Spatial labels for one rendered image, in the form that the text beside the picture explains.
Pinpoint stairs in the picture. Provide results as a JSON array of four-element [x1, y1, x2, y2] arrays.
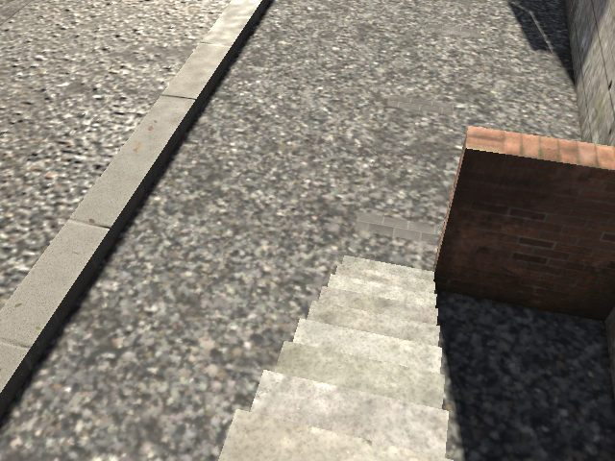
[[218, 255, 454, 461]]

